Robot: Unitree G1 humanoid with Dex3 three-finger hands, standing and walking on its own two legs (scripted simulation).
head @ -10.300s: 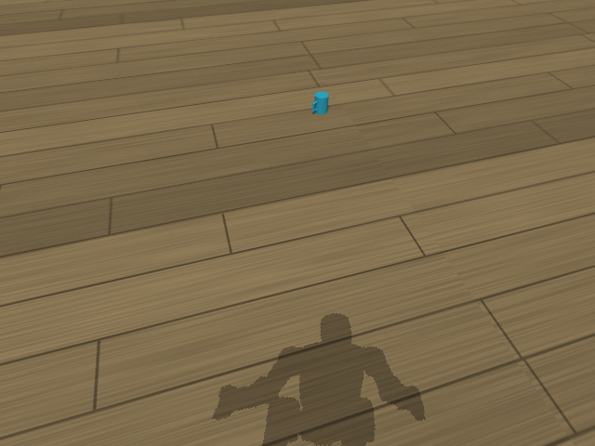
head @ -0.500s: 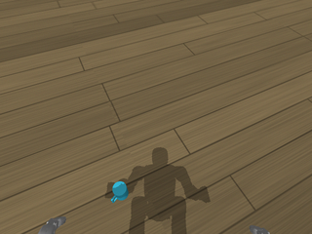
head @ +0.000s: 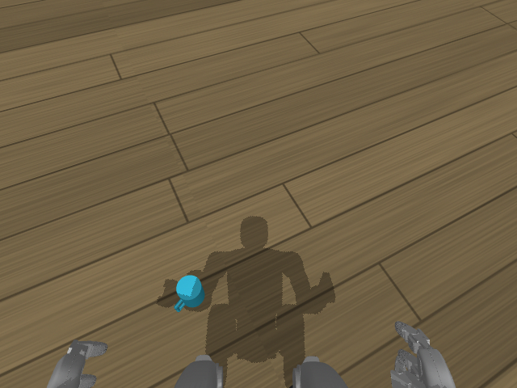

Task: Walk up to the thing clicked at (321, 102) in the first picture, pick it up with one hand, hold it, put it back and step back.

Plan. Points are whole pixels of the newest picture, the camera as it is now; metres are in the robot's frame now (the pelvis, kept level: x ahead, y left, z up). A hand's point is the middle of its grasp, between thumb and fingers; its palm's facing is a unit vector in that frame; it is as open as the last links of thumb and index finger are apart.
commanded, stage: rise first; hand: left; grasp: from above
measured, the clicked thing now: (187, 295) +0.41 +0.22 -0.65
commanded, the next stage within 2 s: none
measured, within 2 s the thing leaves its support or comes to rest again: neither
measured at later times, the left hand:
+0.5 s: hand (126, 355) +0.20 +0.27 -0.29, palm faces -0.40 -0.62 -0.68, open 14.0 cm
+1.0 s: hand (147, 315) +0.31 +0.28 -0.43, palm faces -0.49 -0.23 -0.84, open 14.0 cm
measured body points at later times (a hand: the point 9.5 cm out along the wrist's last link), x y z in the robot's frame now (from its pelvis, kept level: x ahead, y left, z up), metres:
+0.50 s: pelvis -0.03 +0.00 -0.14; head +0.13 +0.01 +0.27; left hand +0.22 +0.30 -0.25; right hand +0.17 -0.27 -0.25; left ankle +0.01 +0.12 -0.67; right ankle +0.01 -0.13 -0.67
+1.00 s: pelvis -0.09 +0.00 -0.29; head +0.12 +0.02 +0.11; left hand +0.33 +0.29 -0.38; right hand -0.01 -0.29 -0.41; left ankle +0.01 +0.12 -0.67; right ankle +0.01 -0.13 -0.67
